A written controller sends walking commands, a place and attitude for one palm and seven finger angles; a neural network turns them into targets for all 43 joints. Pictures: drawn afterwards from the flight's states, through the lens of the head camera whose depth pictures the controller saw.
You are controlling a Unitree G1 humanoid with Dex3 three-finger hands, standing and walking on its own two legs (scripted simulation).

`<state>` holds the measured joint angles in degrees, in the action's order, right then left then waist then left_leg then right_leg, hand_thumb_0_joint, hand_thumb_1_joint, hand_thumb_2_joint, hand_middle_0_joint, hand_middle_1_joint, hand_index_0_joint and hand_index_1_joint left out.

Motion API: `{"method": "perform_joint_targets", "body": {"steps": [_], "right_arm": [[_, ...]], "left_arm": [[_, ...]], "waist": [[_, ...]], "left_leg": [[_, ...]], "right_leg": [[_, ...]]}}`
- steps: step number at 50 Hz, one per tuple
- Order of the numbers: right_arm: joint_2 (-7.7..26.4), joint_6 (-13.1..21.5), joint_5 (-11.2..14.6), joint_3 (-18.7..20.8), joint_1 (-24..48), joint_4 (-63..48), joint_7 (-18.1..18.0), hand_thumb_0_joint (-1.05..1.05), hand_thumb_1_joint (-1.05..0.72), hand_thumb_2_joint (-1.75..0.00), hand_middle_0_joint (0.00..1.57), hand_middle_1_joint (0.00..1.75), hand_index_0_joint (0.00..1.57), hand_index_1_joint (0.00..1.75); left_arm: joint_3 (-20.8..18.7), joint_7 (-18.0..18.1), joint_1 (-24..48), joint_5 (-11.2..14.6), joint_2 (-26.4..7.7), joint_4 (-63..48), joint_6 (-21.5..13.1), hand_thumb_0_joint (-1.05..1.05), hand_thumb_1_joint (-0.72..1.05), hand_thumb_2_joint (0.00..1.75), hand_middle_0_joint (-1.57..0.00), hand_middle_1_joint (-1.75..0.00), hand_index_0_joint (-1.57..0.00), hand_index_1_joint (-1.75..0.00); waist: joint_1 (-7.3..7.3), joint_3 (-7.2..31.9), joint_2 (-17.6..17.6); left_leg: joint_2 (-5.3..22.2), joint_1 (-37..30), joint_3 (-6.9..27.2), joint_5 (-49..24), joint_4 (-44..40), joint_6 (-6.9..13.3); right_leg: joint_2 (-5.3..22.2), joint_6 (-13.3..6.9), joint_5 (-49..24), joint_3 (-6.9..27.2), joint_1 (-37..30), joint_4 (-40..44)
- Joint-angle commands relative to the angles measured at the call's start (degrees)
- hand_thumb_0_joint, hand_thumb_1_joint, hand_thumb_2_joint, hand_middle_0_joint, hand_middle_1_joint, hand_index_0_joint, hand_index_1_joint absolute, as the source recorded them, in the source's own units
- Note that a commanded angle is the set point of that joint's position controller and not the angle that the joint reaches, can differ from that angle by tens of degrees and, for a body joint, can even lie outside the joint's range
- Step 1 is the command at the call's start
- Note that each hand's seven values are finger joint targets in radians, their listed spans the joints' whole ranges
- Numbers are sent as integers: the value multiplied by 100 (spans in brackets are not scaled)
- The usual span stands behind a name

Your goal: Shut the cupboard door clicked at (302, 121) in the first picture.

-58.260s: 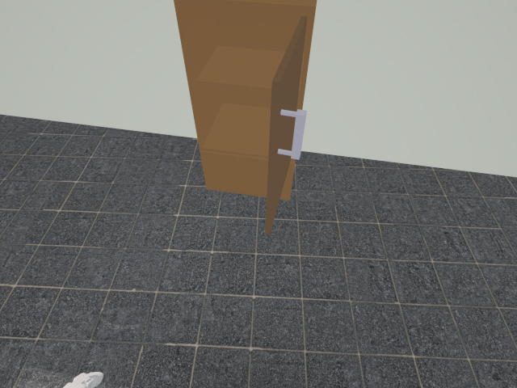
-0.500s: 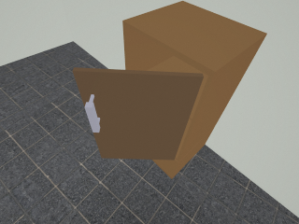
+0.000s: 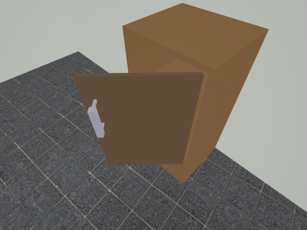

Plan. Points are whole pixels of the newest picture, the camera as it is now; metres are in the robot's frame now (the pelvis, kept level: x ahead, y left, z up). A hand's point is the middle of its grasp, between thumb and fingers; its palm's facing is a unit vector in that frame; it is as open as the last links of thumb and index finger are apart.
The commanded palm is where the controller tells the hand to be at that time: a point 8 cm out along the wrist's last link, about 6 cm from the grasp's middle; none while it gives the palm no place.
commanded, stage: raise the hand and make a fist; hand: left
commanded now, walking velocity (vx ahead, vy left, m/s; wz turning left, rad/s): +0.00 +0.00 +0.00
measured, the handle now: (97, 118) +0.49 +0.24 -0.04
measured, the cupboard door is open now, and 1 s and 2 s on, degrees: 46 46 46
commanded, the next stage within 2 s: bring the fist close to the handle in 2.00 s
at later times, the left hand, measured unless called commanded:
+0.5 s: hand out of the picture +0.13 +0.18 -0.08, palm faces +0.12 -0.99 +0.02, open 6.2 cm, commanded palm +0.11 +0.23 -0.06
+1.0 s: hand (86, 218) +0.16 +0.19 -0.06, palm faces +0.09 -1.00 -0.02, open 3.9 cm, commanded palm +0.13 +0.23 -0.05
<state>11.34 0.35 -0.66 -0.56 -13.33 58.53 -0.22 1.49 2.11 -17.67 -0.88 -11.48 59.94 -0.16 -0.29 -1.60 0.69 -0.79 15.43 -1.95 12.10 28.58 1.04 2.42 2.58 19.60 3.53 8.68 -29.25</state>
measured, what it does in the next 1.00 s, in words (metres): lowers itself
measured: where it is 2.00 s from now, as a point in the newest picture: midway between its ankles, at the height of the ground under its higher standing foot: outside the picture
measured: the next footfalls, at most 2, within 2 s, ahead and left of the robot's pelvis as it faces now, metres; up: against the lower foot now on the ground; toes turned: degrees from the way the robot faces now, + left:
none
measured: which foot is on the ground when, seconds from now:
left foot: down 0.00-1.00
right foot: down 0.00-1.00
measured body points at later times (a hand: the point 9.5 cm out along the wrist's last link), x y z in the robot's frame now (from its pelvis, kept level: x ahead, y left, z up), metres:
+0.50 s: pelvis -0.05 -0.04 -0.11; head -0.01 -0.03 +0.34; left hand +0.12 +0.23 -0.08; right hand +0.19 -0.28 -0.15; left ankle +0.04 +0.11 -0.73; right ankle -0.04 -0.14 -0.73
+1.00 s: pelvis -0.04 -0.01 -0.11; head +0.02 +0.01 +0.34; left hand +0.15 +0.24 -0.05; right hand +0.13 -0.24 -0.19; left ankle +0.04 +0.11 -0.74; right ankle -0.04 -0.14 -0.73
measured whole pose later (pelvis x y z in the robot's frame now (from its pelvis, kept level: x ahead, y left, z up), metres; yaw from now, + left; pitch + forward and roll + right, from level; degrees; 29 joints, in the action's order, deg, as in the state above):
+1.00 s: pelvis -0.04 -0.01 -0.11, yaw +0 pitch +16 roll -4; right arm 11.7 11.5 0.5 0.6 -14.5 32.5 -3.6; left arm -8.7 -10.5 -27.4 16.0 -12.4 -4.8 -24.1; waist -0.3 9.8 2.0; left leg 2.3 62.4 2.8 26.4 72.4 0.0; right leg -0.3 1.1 34.7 -2.6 52.9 -71.4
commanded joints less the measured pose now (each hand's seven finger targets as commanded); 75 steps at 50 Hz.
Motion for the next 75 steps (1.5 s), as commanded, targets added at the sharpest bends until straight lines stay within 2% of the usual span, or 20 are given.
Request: {"method": "perform_joint_targets", "body": {"steps": [1, 3, 4, 5, 6, 7, 8, 10, 11, 12, 13, 16, 19, 22, 27, 31, 37, 48, 65, 75], "right_arm": [[697, 109, 20, 170, -99, -197, -59, 0, -90, -90, 20, 30, 20, 30], [682, 118, 20, 162, -98, -129, -68, 0, -90, -90, 20, 30, 20, 30], [702, 138, 56, 168, 212, -455, -54, 0, -90, -90, 20, 30, 20, 30], [1750, 1170, 114, 434, -352, -1732, -565, 0, -90, -90, 20, 30, 20, 30], [989, 1626, 314, 198, 67, -1942, -687, 0, -90, -90, 20, 30, 20, 30], [800, 1871, 286, 206, 154, -1870, -581, 0, -90, -90, 20, 30, 20, 30], [771, 1972, 369, 259, 110, -1722, -464, 0, -90, -90, 20, 30, 20, 30], [939, 2020, 217, 468, 339, -2021, -387, 0, -90, -90, 20, 30, 20, 30], [846, 2015, 147, 506, 446, -2153, -334, 0, -90, -90, 20, 30, 20, 30], [807, 2026, 158, 599, 521, -2353, -230, 0, -90, -90, 20, 30, 20, 30], [763, 2031, 70, 621, 657, -2494, -116, 0, -90, -90, 20, 30, 20, 30], [801, 2030, 62, 708, 842, -2896, 24, 0, -90, -90, 20, 30, 20, 30], [879, 1890, 236, 697, 959, -3569, -102, 0, -90, -90, 20, 30, 20, 30], [865, 1869, 287, 622, 754, -3807, -326, 0, -90, -90, 20, 30, 20, 30], [843, 1941, 176, 497, 420, -3569, -534, 0, -90, -90, 20, 30, 20, 30], [807, 1862, 203, 469, 412, -3384, -568, 0, -90, -90, 20, 30, 20, 30], [676, 1599, 246, 478, 582, -3522, -521, 0, -90, -90, 20, 30, 20, 30], [798, 1479, 138, 424, 439, -3641, -402, 0, -90, -90, 20, 30, 20, 30], [855, 1175, 128, 295, 318, -3899, -355, 0, -90, -90, 20, 30, 20, 30], [879, 1188, 133, 249, 274, -3907, -365, 0, -90, -90, 20, 30, 20, 30]], "left_arm": [[-146, 5, -201, -1, -708, -168, -99, 0, 90, 90, -20, -30, -20, -30], [-150, 6, -221, -1, -713, -133, -115, 0, 90, 90, -20, -30, -20, -30], [-189, 217, -573, -72, -595, -43, -221, 0, 90, 90, -20, -30, -20, -30], [-2787, 313, 4622, 574, -4174, -9359, -1879, 0, 90, 90, -20, -30, -20, -30], [-610, 234, 168, 714, -1043, -7315, -1407, 0, 90, 90, -22, -32, -22, -32], [-183, 289, -1113, 1014, 130, -6761, -543, 0, 90, 90, -24, -34, -24, -34], [-407, 390, -147, 980, -80, -6356, -556, 0, 90, 90, -25, -36, -25, -36], [-1060, 180, -298, 1007, -360, -5362, -1177, 0, 90, 90, -29, -40, -29, -40], [-1388, -56, -1002, 1120, -279, -4786, -1652, 0, 90, 90, -31, -42, -31, -42], [-1669, -403, -1804, 1198, -299, -4479, -2156, 0, 90, 90, -33, -44, -33, -44], [-1611, -793, -2148, 1355, -105, -4405, -2702, 0, 90, 90, -35, -46, -35, -46], [-1778, -2063, -1818, 1789, -335, -4657, -4093, 0, 90, 90, -40, -52, -40, -52], [-1962, -2568, -1265, 2203, -712, -5249, -3614, 0, 90, 90, -46, -58, -46, -58], [-2072, -2353, -345, 2295, -1064, -6516, -3155, 0, 90, 90, -51, -64, -51, -64], [-1563, -1833, 387, 1879, -1084, -8138, -3432, 0, 90, 90, -60, -74, -60, -74], [-1471, -1987, -212, 1928, -814, -7434, -3074, 0, 90, 90, -68, -82, -68, -82], [-1803, -1830, -1081, 1950, -889, -7231, -2175, 0, 90, 90, -79, -94, -79, -94], [-1273, -1277, -917, 1706, -613, -7669, -2861, 0, 90, 90, -99, -116, -99, -116], [-1072, -1001, -606, 1480, -642, -7770, -2549, 0, 90, 90, -130, -150, -130, -150], [-1180, -1093, -221, 1562, -753, -7623, -2574, 0, 90, 90, -130, -150, -130, -150]], "waist": [[20, -153, -214], [17, -44, -178], [-116, -259, -939], [852, 2132, 110], [7, 3106, 2145], [-38, 2508, 2135], [374, 942, 695], [352, -202, -482], [96, -166, -1012], [-280, 260, -875], [-446, 762, -1176], [-479, 1363, -724], [-459, 1659, -306], [-213, 1820, -176], [191, 2027, 175], [131, 2008, 155], [-283, 2399, 178], [-96, 2240, 349], [31, 2012, 540], [60, 2041, 381]], "left_leg": [[546, -428, 531, -365, -540, 105], [549, -515, 475, -624, -467, 91], [643, -149, 423, -981, 616, -56], [268, -2299, 365, -1856, 530, 153], [467, -2640, 262, -2958, -9, 73], [436, -1910, 398, -3036, 48, -224], [378, -654, 623, -1651, 115, -182], [98, 1045, 495, 560, 719, -106], [47, 1600, 479, 677, 1121, -115], [16, 1785, 372, 214, 1495, -168], [-5, 2143, 299, 106, 1955, -225], [-67, 3122, 193, 526, 3043, -247], [-125, 3517, -2, 1224, 3387, -117], [16, 3665, 162, 1590, 3681, -8], [206, 3366, 411, 1144, 3944, 133], [201, 3480, 465, 969, 3920, 87], [190, 3209, 500, 574, 3479, 48], [208, 3027, 630, 1106, 3177, -1], [218, 2706, 771, 1601, 2750, -36], [174, 2801, 633, 1499, 2887, 2]], "right_leg": [[212, -366, -585, 201, 633, 662], [242, -367, -894, 216, 537, 665], [477, -265, -2563, 531, 572, 903], [-140, -380, -2953, -562, 814, -488], [-322, -346, -1388, -858, 1239, -742], [-337, -345, -685, -972, 1110, -1059], [-280, -261, -379, -931, 1800, -937], [-240, -274, 162, -999, 2630, -546], [-269, -289, 468, -1011, 2981, -817], [-305, -373, 103, -999, 2906, -1264], [-311, -374, -22, -971, 3146, -1797], [-209, -391, 242, -419, 3807, -2683], [-57, -320, 1561, 267, 3836, -2340], [-131, -246, 2469, 538, 4129, -2128], [-365, -321, 1428, 120, 4570, -2664], [-421, -337, 1025, -157, 4561, -2841], [-431, -343, 538, -402, 3966, -2875], [-453, -420, 885, -735, 4457, -3134], [-499, -432, 908, -859, 4323, -2926], [-486, -410, 999, -729, 4200, -2747]]}}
